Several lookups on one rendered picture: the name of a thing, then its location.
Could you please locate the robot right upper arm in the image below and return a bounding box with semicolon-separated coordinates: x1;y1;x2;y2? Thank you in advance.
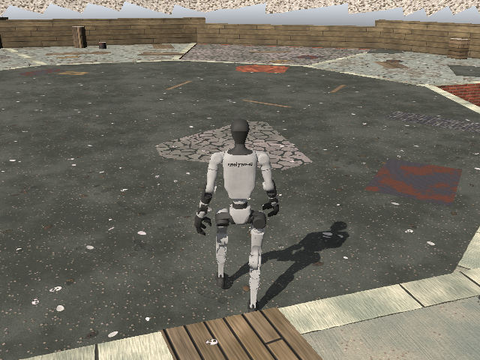
255;151;274;191

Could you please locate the right robot hand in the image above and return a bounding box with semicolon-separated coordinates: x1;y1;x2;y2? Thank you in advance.
262;202;279;217

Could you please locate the robot shin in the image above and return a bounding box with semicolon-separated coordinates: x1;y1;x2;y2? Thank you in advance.
249;256;262;308
216;233;227;278

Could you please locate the robot right shin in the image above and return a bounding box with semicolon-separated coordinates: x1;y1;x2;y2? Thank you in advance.
249;256;262;308

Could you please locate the robot left upper arm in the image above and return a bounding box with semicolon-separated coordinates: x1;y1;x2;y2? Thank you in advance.
205;151;224;194

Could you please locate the robot left shin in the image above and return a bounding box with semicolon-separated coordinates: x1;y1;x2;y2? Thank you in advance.
216;233;227;278

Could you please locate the robot right forearm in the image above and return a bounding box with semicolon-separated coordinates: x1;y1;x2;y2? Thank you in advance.
266;180;278;206

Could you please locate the robot left forearm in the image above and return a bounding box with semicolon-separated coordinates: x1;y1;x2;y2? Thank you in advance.
196;182;212;218

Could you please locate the left robot hand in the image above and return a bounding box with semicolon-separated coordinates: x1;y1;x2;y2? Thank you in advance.
194;215;212;236

